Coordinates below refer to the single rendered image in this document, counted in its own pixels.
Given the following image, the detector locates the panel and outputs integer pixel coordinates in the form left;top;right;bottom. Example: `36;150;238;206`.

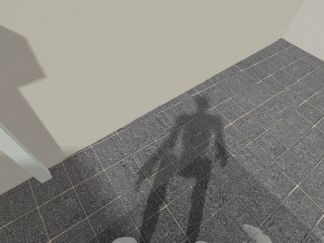
0;122;52;183

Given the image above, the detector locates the right robot hand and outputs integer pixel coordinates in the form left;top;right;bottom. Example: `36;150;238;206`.
243;224;272;243

